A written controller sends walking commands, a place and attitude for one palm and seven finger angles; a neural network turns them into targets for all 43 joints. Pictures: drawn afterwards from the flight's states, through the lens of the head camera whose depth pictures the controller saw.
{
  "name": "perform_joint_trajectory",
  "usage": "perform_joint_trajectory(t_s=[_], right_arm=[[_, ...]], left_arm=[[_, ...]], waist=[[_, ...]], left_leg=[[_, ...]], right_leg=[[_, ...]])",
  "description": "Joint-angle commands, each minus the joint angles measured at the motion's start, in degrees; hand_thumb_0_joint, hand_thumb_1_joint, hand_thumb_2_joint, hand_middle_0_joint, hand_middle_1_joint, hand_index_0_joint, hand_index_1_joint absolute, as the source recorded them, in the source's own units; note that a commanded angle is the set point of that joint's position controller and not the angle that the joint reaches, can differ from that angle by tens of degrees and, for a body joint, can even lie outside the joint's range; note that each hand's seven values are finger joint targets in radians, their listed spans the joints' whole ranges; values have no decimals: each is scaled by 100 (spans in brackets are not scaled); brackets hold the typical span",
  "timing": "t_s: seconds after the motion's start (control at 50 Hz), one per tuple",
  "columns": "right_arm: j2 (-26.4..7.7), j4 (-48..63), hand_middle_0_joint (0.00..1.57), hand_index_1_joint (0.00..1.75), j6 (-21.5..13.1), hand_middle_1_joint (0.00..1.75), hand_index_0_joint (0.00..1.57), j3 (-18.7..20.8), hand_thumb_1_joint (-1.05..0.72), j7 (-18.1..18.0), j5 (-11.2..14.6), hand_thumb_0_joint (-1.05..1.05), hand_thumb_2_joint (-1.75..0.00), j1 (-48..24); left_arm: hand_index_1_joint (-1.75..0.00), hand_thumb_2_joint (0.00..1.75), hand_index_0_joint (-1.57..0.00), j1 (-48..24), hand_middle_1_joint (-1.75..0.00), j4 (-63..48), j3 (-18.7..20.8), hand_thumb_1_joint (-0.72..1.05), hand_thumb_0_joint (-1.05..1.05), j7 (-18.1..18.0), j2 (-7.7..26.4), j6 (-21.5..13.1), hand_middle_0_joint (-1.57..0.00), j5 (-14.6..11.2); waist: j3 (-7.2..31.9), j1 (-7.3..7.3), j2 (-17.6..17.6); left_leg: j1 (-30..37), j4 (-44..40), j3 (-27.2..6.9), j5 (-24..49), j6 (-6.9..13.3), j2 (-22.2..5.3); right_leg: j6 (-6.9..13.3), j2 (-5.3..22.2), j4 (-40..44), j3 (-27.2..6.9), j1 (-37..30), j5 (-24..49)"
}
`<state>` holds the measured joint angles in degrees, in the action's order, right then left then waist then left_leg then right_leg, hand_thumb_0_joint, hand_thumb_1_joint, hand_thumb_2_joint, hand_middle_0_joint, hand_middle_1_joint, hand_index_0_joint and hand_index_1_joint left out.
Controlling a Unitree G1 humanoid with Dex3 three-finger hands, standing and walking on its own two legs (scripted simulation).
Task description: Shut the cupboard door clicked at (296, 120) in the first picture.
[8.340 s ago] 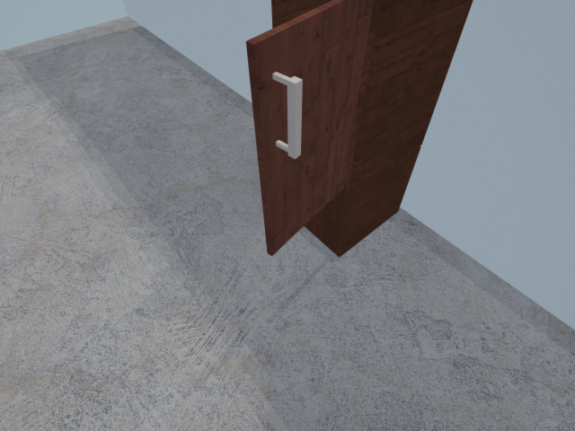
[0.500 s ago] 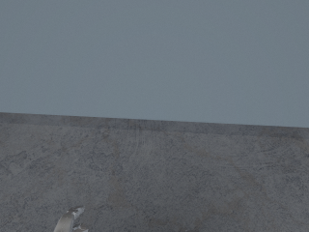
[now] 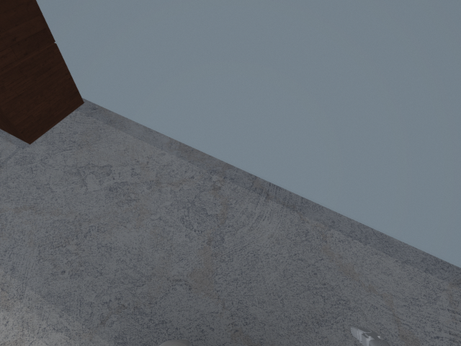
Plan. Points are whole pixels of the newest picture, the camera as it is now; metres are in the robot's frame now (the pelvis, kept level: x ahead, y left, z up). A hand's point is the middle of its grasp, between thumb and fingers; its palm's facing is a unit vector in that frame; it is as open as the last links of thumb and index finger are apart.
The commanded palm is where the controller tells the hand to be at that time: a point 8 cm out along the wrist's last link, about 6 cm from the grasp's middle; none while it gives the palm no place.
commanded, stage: walk to a spot facing it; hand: left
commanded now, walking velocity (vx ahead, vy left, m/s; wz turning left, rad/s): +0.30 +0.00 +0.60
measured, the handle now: out of the picture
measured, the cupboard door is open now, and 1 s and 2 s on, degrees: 99 99 99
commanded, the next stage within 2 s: turn to face it in 1.88 s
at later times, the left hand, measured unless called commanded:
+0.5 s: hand (142, 272) +0.26 +0.20 -0.13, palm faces +0.14 -0.97 -0.21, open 7.4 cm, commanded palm none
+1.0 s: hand (136, 338) +0.14 +0.19 -0.17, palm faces +0.56 -0.81 -0.19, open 7.3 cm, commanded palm none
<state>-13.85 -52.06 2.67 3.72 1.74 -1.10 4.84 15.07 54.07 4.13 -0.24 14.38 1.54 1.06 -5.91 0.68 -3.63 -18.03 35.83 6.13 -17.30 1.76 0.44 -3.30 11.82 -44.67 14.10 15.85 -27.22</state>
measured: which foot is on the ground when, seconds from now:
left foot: down 0.00-0.50, up 0.52-0.94, down 0.96-1.00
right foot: up 0.00-0.48, down 0.50-0.96, up 0.98-1.00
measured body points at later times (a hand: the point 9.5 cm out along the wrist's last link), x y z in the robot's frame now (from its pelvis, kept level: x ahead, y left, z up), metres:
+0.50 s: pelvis +0.14 -0.02 +0.01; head +0.19 -0.02 +0.45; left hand +0.25 +0.25 -0.12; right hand +0.13 -0.27 -0.14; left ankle +0.01 +0.09 -0.72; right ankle +0.22 -0.13 -0.72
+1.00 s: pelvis +0.32 +0.08 -0.01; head +0.36 +0.12 +0.44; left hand +0.11 +0.23 -0.15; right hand +0.60 -0.04 -0.13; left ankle +0.35 +0.18 -0.72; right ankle +0.23 -0.12 -0.69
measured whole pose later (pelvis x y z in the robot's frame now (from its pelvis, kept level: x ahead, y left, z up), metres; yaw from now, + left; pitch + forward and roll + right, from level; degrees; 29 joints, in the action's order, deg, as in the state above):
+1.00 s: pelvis +0.32 +0.08 -0.01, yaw +31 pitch +1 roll +0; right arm -13.1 -52.1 -2.1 2.5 2.0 -1.9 0.3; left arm 25.4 64.2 2.1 0.6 11.2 -2.1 1.0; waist -5.1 2.2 -0.9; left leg -25.7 37.3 8.5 -11.2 5.5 0.3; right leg -4.3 11.2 -44.3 15.9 3.3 -28.7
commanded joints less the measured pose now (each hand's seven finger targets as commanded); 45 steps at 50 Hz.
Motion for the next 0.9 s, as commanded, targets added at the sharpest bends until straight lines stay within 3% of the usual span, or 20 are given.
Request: perform_joint_trajectory(t_s=[0.0, 0.04, 0.08, 0.16, 0.24, 0.34, 0.38, 0.42, 0.44, 0.46, 0.48, 0.5, 0.52, 0.54, 0.58, 0.62, 0.66, 0.72, 0.82, 0.88], right_arm=[[-1400, -34, 20, 30, -198, 30, 20, 324, -90, -172, -53, 0, -90, 1509], [-1095, 161, 20, 30, -306, 30, 20, 222, -90, -215, -46, 0, -90, 870], [-959, 148, 20, 30, -415, 30, 20, 157, -90, -219, -11, 0, -90, 854], [-916, 30, 20, 30, -485, 30, 20, 165, -90, -203, 26, 0, -90, 1101], [-912, -106, 20, 30, -513, 30, 20, 180, -90, -194, 14, 0, -90, 1395], [-884, -257, 20, 30, -526, 30, 20, 208, -90, -211, -29, 0, -90, 1644], [-866, -287, 20, 30, -515, 30, 20, 214, -90, -227, -39, 0, -90, 1561], [-834, -302, 20, 30, -501, 30, 20, 200, -90, -247, -20, 0, -90, 1405], [-746, -292, 20, 30, -521, 30, 20, 189, -90, -231, 24, 0, -90, 1284], [-461, -228, 20, 30, -579, 30, 20, 142, -90, -187, 84, 0, -90, 1279], [-212, -92, 20, 30, -592, 30, 20, 108, -90, -225, 118, 0, -90, 1424], [-477, -22, 20, 30, -561, 30, 20, 152, -90, -188, 50, 0, -90, 1116], [-480, -85, 20, 30, -527, 30, 20, 177, -90, -148, 21, 0, -90, 1066], [-325, -164, 20, 30, -458, 30, 20, 184, -90, -98, 4, 0, -90, 914], [-175, -256, 20, 30, -357, 30, 20, 123, -90, -24, -36, 0, -90, 900], [-23, -270, 20, 30, -307, 30, 20, 83, -90, 11, -32, 0, -90, 888], [86, -239, 20, 30, -288, 30, 20, 71, -90, 47, -30, 0, -90, 685], [199, -84, 20, 30, -270, 30, 20, 24, -90, 100, -48, 0, -90, 285], [150, 138, 20, 30, -336, 30, 20, -100, -90, 174, -42, 0, -90, -487], [16, 44, 20, 30, -406, 30, 20, -89, -90, 109, -47, 0, -90, -67]], left_arm=[[-30, 90, -20, -1314, -30, -979, 76, 90, 0, 18, 502, -146, -20, 64], [-30, 90, -20, -1014, -30, -708, 106, 90, 0, 132, 501, -171, -20, 70], [-30, 90, -20, -695, -30, -527, 107, 90, 0, 184, 443, -175, -20, 69], [-30, 90, -20, -738, -30, -522, 78, 90, 0, 189, 452, -188, -20, 63], [-30, 90, -20, -1267, -30, -746, 47, 90, 0, 211, 430, -235, -20, 46], [-30, 90, -20, -1795, -30, -970, -6, 90, 0, 226, 338, -329, -20, 9], [-30, 90, -20, -1692, -30, -932, 10, 90, 0, 227, 311, -353, -20, -4], [-30, 90, -20, -1174, -30, -765, 40, 90, 0, 210, 344, -399, -20, -11], [-30, 90, -20, -529, -30, -574, 109, 90, 0, 179, 515, -461, -20, 1], [-30, 90, -20, 373, -30, -317, 244, 90, 0, 110, 989, -526, -20, 46], [-30, 90, -20, 989, -30, -170, 356, 90, 0, 58, 1461, -508, -20, 62], [-30, 90, -20, 842, -30, -208, 294, 90, 0, 13, 1287, -466, -20, 5], [-30, 90, -20, 297, -30, -306, 213, 90, 0, -10, 905, -492, -20, 17], [-30, 90, -20, -77, -30, -342, 156, 90, 0, -30, 634, -476, -20, 9], [-30, 90, -20, -237, -30, -340, 46, 90, 0, -11, 252, -583, -20, 3], [-30, 90, -20, -29, -30, -204, 14, 90, 0, -7, 180, -674, -20, 13], [-30, 90, -20, 235, -30, -26, 0, 90, 0, -27, 186, -734, -20, 33], [-30, 90, -20, 464, -30, 114, -2, 90, 0, -37, 84, -747, -20, 59], [-30, 90, -20, 790, -30, 385, -74, 90, 0, -33, 355, -713, -20, 59], [-30, 90, -20, 716, -30, 451, -58, 90, 0, -22, 615, -689, -20, 56]], waist=[[858, -810, 1475], [443, -396, 1287], [488, -220, 995], [526, -187, 996], [330, -312, 1021], [384, -446, 1188], [462, -363, 1253], [610, -106, 1122], [836, 217, 743], [1385, 608, -277], [1966, 733, -1693], [1394, 667, -1117], [882, 385, -647], [544, 230, -763], [368, -4, -586], [509, -56, -556], [594, -44, -360], [417, -27, -431], [208, 156, -520], [378, -141, -677]], left_leg=[[1771, -2044, -3125, 157, 1084, -2175], [1126, -2211, -2570, -211, 756, -1682], [1257, -2230, -2155, 510, 622, -1359], [1409, -2321, -2010, 724, 744, -1221], [1461, -2420, -2229, 569, 888, -1276], [1613, -2078, -2316, 1398, 888, -1241], [1359, -1836, -2289, 1735, 812, -1179], [816, -1400, -2177, 1837, 633, -997], [111, -753, -2014, 1595, 445, -757], [-1127, 541, -1549, 648, 161, -295], [-1945, 2325, -765, -1764, -137, 355], [-2222, 3216, -917, -1707, -104, -80], [-2247, 3502, -1002, -997, -108, -394], [-2070, 3595, -920, -548, -137, -552], [-1858, 3517, -816, -18, -264, -679], [-1930, 3246, -663, 176, -338, -638], [-2087, 2820, -529, 238, -367, -609], [-2079, 2052, -304, 551, -338, -591], [-1722, 648, 98, 511, -144, -356], [-641, 175, 458, 78, 115, 50]], right_leg=[[-26, -252, -2385, -1275, 2670, -449], [-60, -297, -2503, -1428, 2462, 493], [-117, -406, -2407, -1392, 2371, 1040], [-231, -457, -1980, -1377, 2386, 1379], [-297, -465, -1191, -1374, 2506, 1466], [-260, -707, 138, -1208, 2024, 1264], [-192, -861, 617, -1118, 1386, 1262], [-98, -1057, 1306, -1002, 103, 1556], [-27, -945, 1837, -1179, -1235, 1820], [279, 152, 2145, -2269, -3025, 1375], [823, 1764, 2640, -4011, -3708, 1235], [1032, 1866, 2981, -4101, -2870, 763], [952, 1598, 3163, -3582, -2107, 127], [754, 1372, 3304, -3062, -1382, 26], [636, 1036, 3279, -1902, -891, 1463], [645, 883, 3133, -1276, -1172, 2773], [697, 829, 3030, -903, -1568, 3663], [687, 734, 3045, -420, -1614, 4031], [698, 800, 2888, -161, -2003, 4641], [701, 881, 2144, 43, -1868, 5968]])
